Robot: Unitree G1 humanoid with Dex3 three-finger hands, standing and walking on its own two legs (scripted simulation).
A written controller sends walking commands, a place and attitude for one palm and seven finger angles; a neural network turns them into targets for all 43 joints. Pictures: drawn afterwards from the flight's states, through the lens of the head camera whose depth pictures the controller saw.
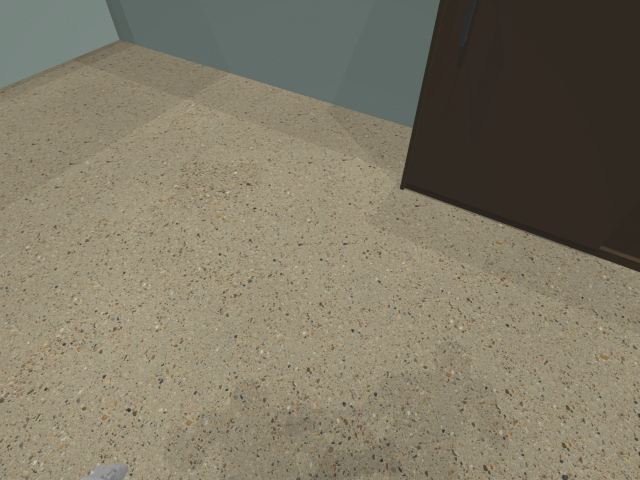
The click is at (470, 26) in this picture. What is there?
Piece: wardrobe's sliding door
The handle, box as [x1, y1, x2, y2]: [457, 0, 475, 46]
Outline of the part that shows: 475,0 469,0 457,45 462,46 466,39 466,33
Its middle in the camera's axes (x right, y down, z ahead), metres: +0.49 -0.78 +1.21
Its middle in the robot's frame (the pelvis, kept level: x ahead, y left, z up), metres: +1.47 -0.41 +0.11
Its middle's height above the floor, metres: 0.88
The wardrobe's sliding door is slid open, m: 0.00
